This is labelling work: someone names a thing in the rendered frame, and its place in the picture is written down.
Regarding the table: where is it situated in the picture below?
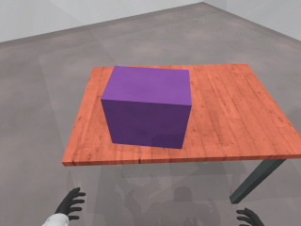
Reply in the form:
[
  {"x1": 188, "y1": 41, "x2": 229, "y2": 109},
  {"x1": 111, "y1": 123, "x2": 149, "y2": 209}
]
[{"x1": 61, "y1": 63, "x2": 301, "y2": 204}]

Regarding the right robot hand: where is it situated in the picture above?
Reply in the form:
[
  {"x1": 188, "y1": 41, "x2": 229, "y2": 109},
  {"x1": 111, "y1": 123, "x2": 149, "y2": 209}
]
[{"x1": 236, "y1": 208, "x2": 264, "y2": 226}]

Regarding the carton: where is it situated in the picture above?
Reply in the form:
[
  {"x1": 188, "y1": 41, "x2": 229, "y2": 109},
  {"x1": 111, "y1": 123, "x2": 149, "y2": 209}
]
[{"x1": 101, "y1": 66, "x2": 192, "y2": 150}]

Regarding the left robot hand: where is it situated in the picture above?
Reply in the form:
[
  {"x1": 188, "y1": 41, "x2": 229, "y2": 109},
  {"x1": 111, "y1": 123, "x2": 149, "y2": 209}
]
[{"x1": 55, "y1": 187, "x2": 86, "y2": 221}]

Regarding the robot left forearm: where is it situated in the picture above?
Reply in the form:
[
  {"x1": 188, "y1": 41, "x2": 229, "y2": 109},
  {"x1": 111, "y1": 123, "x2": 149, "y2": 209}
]
[{"x1": 42, "y1": 213, "x2": 69, "y2": 226}]

